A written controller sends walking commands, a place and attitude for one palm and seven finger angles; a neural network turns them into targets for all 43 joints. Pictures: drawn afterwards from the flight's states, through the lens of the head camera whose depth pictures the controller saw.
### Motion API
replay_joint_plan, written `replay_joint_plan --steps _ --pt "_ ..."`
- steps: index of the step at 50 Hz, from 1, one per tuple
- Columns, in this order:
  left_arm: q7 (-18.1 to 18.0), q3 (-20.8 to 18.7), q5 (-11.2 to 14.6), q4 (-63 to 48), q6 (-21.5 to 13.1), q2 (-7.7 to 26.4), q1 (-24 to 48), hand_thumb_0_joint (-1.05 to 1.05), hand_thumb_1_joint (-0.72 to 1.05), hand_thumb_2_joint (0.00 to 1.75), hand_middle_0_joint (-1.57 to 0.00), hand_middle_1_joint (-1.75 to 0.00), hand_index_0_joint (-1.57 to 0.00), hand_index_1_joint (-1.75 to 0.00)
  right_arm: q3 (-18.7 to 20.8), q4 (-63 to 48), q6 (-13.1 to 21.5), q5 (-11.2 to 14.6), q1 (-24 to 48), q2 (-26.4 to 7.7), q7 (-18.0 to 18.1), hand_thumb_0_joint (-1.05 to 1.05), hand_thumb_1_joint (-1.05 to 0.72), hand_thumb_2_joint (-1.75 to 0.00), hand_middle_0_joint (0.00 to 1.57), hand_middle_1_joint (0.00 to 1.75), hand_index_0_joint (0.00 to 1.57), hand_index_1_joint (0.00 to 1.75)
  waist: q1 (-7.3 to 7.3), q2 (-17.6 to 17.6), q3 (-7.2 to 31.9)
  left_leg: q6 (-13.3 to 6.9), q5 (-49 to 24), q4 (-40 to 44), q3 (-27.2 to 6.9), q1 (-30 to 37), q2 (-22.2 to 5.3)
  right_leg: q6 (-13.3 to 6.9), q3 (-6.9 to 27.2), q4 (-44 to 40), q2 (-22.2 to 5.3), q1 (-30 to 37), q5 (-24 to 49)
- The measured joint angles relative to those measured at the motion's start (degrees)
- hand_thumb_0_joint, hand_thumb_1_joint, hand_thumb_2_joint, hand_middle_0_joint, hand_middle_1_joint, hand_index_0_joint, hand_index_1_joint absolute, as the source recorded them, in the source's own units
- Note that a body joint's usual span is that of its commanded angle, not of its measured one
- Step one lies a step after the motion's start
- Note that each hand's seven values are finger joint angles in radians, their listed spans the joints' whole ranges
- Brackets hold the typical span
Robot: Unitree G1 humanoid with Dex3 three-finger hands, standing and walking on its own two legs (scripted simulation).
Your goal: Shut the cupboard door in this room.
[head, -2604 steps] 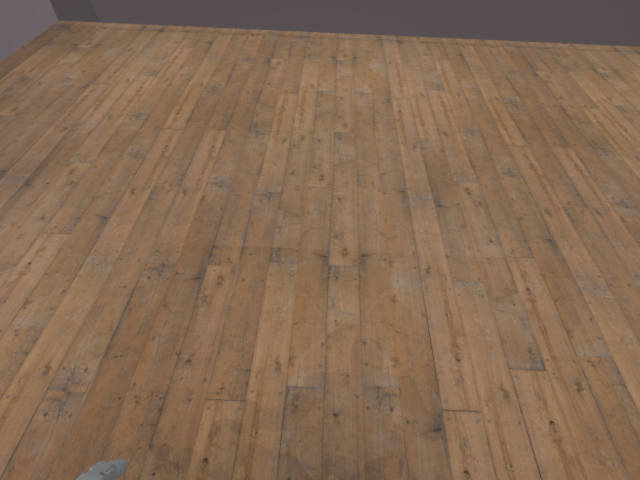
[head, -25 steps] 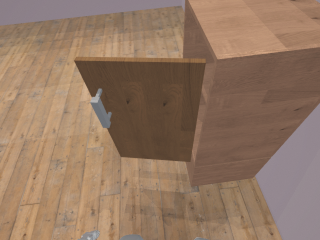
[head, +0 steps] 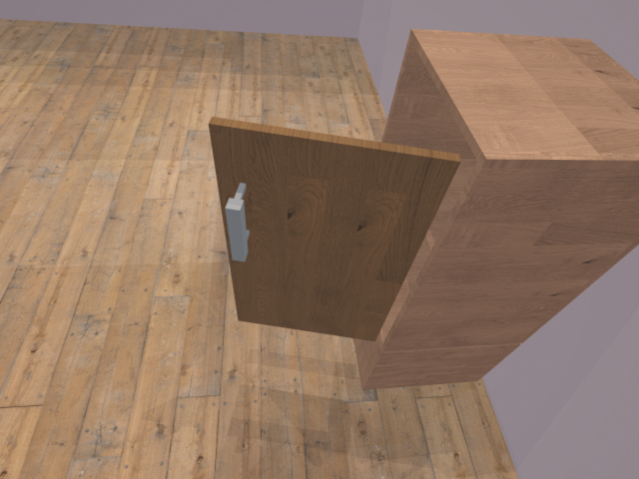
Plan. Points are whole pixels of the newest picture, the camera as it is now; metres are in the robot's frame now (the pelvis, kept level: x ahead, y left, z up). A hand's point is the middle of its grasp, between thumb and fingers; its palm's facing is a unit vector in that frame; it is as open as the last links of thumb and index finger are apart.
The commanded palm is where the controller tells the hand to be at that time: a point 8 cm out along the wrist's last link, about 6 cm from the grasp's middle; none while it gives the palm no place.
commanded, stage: come to a stop and stand still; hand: left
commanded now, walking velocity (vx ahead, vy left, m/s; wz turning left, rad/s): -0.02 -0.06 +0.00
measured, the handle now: (240, 222) +0.50 +0.17 -0.03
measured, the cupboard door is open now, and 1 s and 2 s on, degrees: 77 77 77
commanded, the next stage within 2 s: look again from close up in 1.28 s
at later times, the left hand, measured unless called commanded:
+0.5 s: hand out of the picture +0.01 +0.12 -0.18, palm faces +0.03 -0.98 -0.22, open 7.2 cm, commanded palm none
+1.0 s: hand out of the picture +0.00 +0.08 -0.19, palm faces +0.08 -0.99 -0.15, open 7.4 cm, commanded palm none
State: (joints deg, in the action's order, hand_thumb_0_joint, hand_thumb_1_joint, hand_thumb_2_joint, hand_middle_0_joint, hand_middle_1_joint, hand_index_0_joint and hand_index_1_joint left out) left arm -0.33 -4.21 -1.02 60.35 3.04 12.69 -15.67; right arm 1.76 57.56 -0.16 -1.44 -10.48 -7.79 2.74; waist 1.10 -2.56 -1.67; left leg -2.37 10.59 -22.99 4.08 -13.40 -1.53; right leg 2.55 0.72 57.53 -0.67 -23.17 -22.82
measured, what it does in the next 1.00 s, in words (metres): steps on the spot: right foot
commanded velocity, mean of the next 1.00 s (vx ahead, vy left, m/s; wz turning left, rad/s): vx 0.00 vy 0.00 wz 0.00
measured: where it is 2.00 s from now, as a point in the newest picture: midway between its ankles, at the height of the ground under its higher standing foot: outside the picture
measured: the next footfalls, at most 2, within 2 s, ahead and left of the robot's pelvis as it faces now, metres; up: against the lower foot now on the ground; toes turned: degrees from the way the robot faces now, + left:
right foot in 0.22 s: -0.01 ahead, -0.16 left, +0.00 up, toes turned -2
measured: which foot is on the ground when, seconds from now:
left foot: down 0.00-1.00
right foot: up 0.00-0.20, down 0.22-1.00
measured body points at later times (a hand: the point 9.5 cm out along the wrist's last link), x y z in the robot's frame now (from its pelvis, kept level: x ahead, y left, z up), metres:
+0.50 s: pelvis -0.01 -0.06 -0.01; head +0.00 -0.07 +0.44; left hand +0.01 +0.17 -0.16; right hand -0.06 -0.26 -0.18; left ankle +0.02 +0.09 -0.75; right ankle -0.05 -0.16 -0.75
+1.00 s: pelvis +0.02 -0.07 -0.01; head +0.04 -0.07 +0.44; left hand +0.00 +0.13 -0.17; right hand +0.04 -0.30 -0.17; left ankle +0.02 +0.09 -0.75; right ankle -0.05 -0.16 -0.75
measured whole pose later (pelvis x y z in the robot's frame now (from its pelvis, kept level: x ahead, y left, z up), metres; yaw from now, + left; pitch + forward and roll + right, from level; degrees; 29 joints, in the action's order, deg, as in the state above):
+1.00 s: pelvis +0.02 -0.07 -0.01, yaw +0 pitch -1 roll +1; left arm -1.8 -1.0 -0.5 64.2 -0.6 5.9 -18.0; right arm 1.4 64.5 0.0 -0.8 -13.6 -8.2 3.0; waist 0.6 -1.0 -2.8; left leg 3.8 13.6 -25.4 2.2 -10.9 -4.4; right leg -1.9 -4.3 25.1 0.0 -3.9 -20.6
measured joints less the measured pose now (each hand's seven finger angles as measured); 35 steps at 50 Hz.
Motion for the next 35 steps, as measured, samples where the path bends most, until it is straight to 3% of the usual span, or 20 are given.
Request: replay_joint_plan --steps 7,11,14,20,35 --pt "0.09 1.09 0.24 0.96 0.08 -1.31 0.97 0.0 0.91 0.9 -0.19 -0.3 -0.2 -0.3 0.76 1.45 -0.12 -0.2 -1.19 -0.73 -0.37 0.0 -0.92 -0.9 0.2 0.3 0.21 0.3 -1.81 1.47 -0.54 0.9 -0.96 0.13 0.47 -0.84 -1.02 -0.53 -2.23 -15.66 -1.51 7.24 -2.97" --pt "-0.27 1.89 0.34 0.68 -1.73 -1.89 1.98 0.0 0.91 0.9 -0.19 -0.3 -0.2 -0.3 0.96 3.42 -0.58 0.32 -3.22 -0.88 -0.81 0.01 -0.92 -0.9 0.2 0.3 0.21 0.3 -1.97 0.97 -0.24 2.31 0.29 -3.56 1.02 -2.83 -0.26 -1.83 -2.57 -31.2 -2.39 13.23 5.85" --pt "-0.84 2.61 0.33 1.75 -2.29 -3.51 2.74 0.0 0.92 0.89 -0.2 -0.3 -0.2 -0.3 0.85 5.19 -1.33 0.38 -4.71 -1.54 -1.15 0.01 -0.91 -0.9 0.2 0.3 0.2 0.3 -2.7 3.5 -0.25 3.27 0.56 -4.16 -0.28 -2.25 -1.16 -2.09 -3.57 -30.65 -1.33 14.03 5.52" --pt "-1.15 3.06 0.74 2.13 -2.79 -3.51 2.11 0.01 0.94 0.89 -0.2 -0.3 -0.2 -0.3 -0.21 7.6 -0.93 0.22 -7.82 -0.1 -1.33 0.01 -0.91 -0.9 0.2 0.3 0.2 0.3 -3.13 3.79 0.27 4.52 -0.4 -1.97 -1.06 -0.2 -1.87 -3.12 -4.2 -31.06 -0.41 15.43 4.98" --pt "-1.25 3.15 0.89 3.46 -3.13 -5.97 -1.45 0.0 0.92 0.89 -0.2 -0.3 -0.2 -0.3 -0.64 8.42 -0.27 0.53 -7.33 1.8 -0.58 0.01 -0.91 -0.9 0.2 0.3 0.2 0.3 -1.69 2.88 -1.32 6.07 0.63 -1.64 -1.98 0.95 -3.03 -4.57 -5.03 -31.81 0.89 17.02 3.85"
